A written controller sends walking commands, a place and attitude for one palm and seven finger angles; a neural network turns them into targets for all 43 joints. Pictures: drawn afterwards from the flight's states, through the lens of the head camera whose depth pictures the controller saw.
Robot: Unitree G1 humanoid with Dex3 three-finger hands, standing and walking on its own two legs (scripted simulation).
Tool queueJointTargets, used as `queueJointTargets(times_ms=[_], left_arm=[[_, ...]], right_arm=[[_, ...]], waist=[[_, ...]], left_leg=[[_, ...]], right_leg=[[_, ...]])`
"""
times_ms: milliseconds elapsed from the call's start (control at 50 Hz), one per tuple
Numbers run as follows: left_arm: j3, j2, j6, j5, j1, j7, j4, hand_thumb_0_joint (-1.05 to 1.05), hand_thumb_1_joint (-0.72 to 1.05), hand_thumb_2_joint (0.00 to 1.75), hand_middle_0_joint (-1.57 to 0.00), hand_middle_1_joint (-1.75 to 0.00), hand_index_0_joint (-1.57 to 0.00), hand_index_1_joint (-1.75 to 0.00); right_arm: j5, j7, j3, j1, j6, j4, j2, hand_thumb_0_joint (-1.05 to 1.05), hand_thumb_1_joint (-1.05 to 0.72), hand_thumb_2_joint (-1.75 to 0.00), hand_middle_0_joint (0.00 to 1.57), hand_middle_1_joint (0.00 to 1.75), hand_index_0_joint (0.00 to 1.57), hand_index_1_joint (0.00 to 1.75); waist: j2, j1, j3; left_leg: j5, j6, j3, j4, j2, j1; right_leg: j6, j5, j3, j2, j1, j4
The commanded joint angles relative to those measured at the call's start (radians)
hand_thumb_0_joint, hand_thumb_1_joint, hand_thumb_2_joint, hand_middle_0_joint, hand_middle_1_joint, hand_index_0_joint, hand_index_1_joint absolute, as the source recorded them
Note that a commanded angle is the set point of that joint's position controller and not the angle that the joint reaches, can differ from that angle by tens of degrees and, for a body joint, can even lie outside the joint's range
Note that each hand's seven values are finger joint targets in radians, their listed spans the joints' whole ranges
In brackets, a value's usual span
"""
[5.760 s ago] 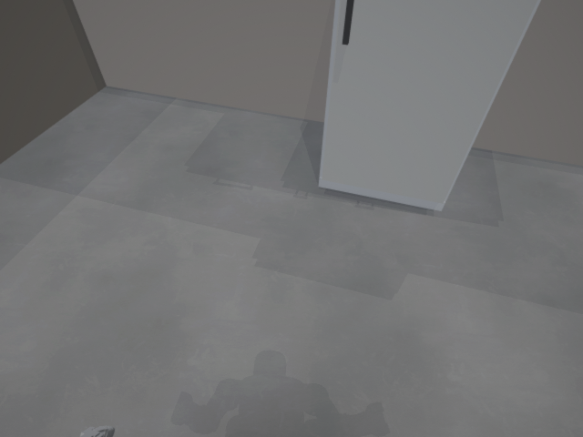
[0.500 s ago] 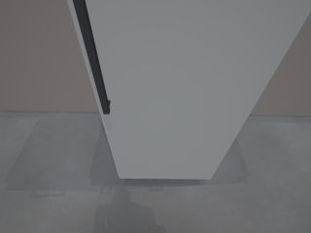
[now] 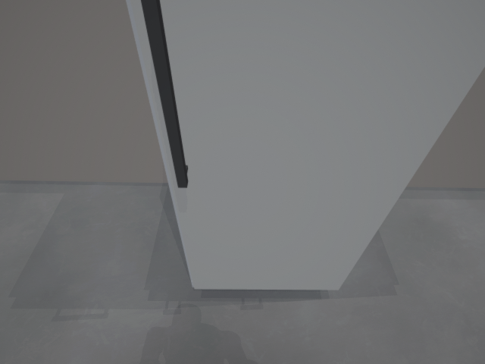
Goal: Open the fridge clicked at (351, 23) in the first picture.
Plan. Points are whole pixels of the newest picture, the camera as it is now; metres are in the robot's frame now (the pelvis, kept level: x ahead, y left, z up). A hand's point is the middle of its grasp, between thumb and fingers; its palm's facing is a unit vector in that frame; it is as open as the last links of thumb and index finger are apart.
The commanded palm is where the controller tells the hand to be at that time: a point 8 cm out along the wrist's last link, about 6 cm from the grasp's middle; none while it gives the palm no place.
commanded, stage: come to a stop and stand still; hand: left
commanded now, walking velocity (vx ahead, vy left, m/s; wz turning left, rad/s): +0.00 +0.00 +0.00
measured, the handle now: (171, 104) +0.49 +0.16 +0.19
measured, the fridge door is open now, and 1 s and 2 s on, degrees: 0 0 0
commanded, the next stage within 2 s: look again from close up in 0.10 s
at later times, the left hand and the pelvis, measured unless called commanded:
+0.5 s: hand out of the picture +0.00 +0.19 -0.17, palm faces +0.00 -0.98 -0.21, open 7.4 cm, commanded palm none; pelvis +0.00 +0.00 +0.00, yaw -1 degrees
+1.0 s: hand out of the picture +0.01 +0.18 -0.17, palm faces -0.01 -0.97 -0.23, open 7.4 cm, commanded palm none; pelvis -0.01 -0.01 +0.01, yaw -1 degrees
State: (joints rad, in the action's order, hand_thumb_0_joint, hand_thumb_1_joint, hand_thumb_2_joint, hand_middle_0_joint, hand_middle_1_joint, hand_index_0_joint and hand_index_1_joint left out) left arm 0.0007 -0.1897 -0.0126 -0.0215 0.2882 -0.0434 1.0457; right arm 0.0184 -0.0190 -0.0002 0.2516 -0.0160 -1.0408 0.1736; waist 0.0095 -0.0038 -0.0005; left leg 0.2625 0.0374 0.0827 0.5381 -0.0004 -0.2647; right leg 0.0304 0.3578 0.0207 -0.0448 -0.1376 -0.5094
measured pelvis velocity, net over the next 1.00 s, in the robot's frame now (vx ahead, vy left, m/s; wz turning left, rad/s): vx -0.01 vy -0.01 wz -0.01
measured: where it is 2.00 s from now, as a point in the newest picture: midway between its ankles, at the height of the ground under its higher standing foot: outside the picture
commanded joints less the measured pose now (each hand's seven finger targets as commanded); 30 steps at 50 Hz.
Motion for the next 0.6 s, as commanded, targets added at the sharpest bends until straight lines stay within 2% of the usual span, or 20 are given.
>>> queueJointTargets(times_ms=[0,20,100,160,220,260,320,360,420,500,580], left_arm=[[0.011,-0.098,-0.003,0.003,0.060,0.001,-0.029,0.00,0.90,0.90,-0.20,-0.30,-0.20,-0.30],[0.010,-0.101,-0.005,0.002,0.064,0.001,-0.029,0.00,0.90,0.90,-0.20,-0.30,-0.20,-0.30],[0.009,-0.111,-0.004,0.004,0.059,0.003,-0.021,0.00,0.90,0.90,-0.20,-0.30,-0.20,-0.30],[0.012,-0.120,-0.008,0.004,0.055,0.002,-0.019,0.00,0.90,0.90,-0.20,-0.30,-0.20,-0.30],[0.012,-0.123,-0.008,0.003,0.057,0.001,-0.010,0.00,0.90,0.90,-0.20,-0.30,-0.20,-0.30],[0.012,-0.124,-0.007,0.004,0.054,0.001,-0.004,0.00,0.90,0.90,-0.20,-0.30,-0.20,-0.30],[0.010,-0.123,-0.006,0.002,0.055,0.003,0.005,0.00,0.90,0.90,-0.20,-0.30,-0.20,-0.30],[0.012,-0.124,-0.005,0.003,0.050,0.003,0.009,0.00,0.90,0.90,-0.20,-0.30,-0.20,-0.30],[0.010,-0.125,-0.007,0.001,0.055,0.004,0.014,0.00,0.90,0.90,-0.20,-0.30,-0.20,-0.30],[0.009,-0.122,-0.005,0.003,0.049,0.006,0.020,0.00,0.90,0.90,-0.20,-0.30,-0.20,-0.30],[0.011,-0.129,-0.008,0.003,0.045,0.007,0.018,0.00,0.90,0.90,-0.20,-0.30,-0.20,-0.30]], right_arm=[[-0.004,-0.003,-0.017,0.031,-0.015,0.039,0.126,0.00,-0.90,-0.90,0.20,0.30,0.20,0.30],[-0.004,-0.004,-0.016,0.025,-0.016,0.036,0.124,0.00,-0.90,-0.90,0.20,0.30,0.20,0.30],[-0.005,-0.003,-0.017,0.017,-0.017,0.030,0.134,0.00,-0.90,-0.90,0.20,0.30,0.20,0.30],[-0.007,-0.005,-0.018,0.015,-0.019,0.021,0.139,0.00,-0.90,-0.90,0.20,0.30,0.20,0.30],[-0.008,-0.006,-0.019,0.009,-0.019,0.008,0.138,0.00,-0.90,-0.90,0.20,0.30,0.20,0.30],[-0.008,-0.005,-0.019,0.006,-0.018,0.003,0.140,0.00,-0.90,-0.90,0.20,0.30,0.20,0.30],[-0.009,-0.005,-0.019,0.003,-0.016,-0.006,0.139,0.00,-0.90,-0.90,0.20,0.30,0.20,0.30],[-0.009,-0.005,-0.019,0.002,-0.017,-0.009,0.141,0.00,-0.90,-0.90,0.20,0.30,0.20,0.30],[-0.010,-0.004,-0.020,-0.002,-0.016,-0.014,0.140,0.00,-0.90,-0.90,0.20,0.30,0.20,0.30],[-0.009,-0.003,-0.021,-0.008,-0.015,-0.020,0.144,0.00,-0.90,-0.90,0.20,0.30,0.20,0.30],[-0.008,-0.002,-0.023,-0.012,-0.015,-0.022,0.147,0.00,-0.90,-0.90,0.20,0.30,0.20,0.30]], waist=[[-0.032,-0.001,0.055],[-0.021,-0.007,0.057],[-0.018,-0.002,0.026],[-0.006,0.000,0.006],[-0.022,-0.005,0.018],[-0.017,-0.001,0.014],[-0.014,-0.004,0.046],[-0.024,-0.001,0.037],[-0.001,-0.005,0.050],[-0.019,-0.001,0.054],[-0.012,-0.002,0.051]], left_leg=[[-0.161,0.015,-0.134,-0.148,0.114,0.038],[-0.178,0.018,-0.131,-0.146,0.114,0.039],[-0.205,0.014,-0.122,-0.139,0.112,0.073],[-0.272,0.014,-0.113,-0.122,0.113,0.094],[-0.279,0.016,-0.114,-0.127,0.113,0.095],[-0.269,0.013,-0.110,-0.129,0.114,0.101],[-0.219,0.014,-0.112,-0.146,0.114,0.084],[-0.210,0.012,-0.112,-0.153,0.114,0.088],[-0.186,0.012,-0.113,-0.156,0.114,0.084],[-0.140,0.008,-0.113,-0.177,0.116,0.085],[-0.143,0.005,-0.110,-0.173,0.114,0.085]], right_leg=[[-0.051,-0.130,-0.033,-0.040,-0.080,0.085],[-0.051,-0.147,-0.035,-0.042,-0.074,0.090],[-0.048,-0.168,-0.041,-0.050,-0.070,0.095],[-0.047,-0.222,-0.043,-0.056,-0.055,0.093],[-0.047,-0.223,-0.043,-0.057,-0.054,0.100],[-0.047,-0.223,-0.046,-0.058,-0.055,0.101],[-0.047,-0.192,-0.047,-0.057,-0.065,0.117],[-0.049,-0.187,-0.050,-0.059,-0.063,0.118],[-0.049,-0.183,-0.054,-0.060,-0.067,0.130],[-0.051,-0.149,-0.059,-0.061,-0.083,0.136],[-0.053,-0.154,-0.066,-0.063,-0.081,0.144]])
